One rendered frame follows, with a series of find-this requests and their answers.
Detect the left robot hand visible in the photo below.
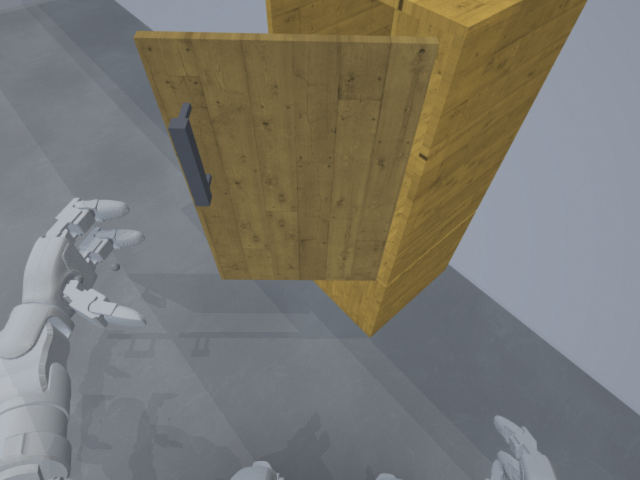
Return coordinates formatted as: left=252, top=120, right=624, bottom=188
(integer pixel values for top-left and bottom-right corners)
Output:
left=22, top=197, right=147, bottom=329

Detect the right robot hand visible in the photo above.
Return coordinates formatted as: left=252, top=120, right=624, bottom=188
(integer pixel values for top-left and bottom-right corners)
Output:
left=485, top=415, right=559, bottom=480

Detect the handle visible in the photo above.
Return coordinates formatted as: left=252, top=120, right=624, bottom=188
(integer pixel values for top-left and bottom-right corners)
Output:
left=168, top=103, right=212, bottom=206

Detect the left robot shin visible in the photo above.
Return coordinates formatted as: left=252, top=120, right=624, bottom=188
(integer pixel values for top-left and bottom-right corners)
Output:
left=252, top=461, right=273, bottom=470

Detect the robot left forearm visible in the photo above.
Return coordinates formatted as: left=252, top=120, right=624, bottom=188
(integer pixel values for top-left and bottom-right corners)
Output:
left=0, top=302, right=75, bottom=480

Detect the cupboard door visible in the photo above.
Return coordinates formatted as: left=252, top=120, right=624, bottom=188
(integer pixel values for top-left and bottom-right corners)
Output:
left=133, top=31, right=439, bottom=281

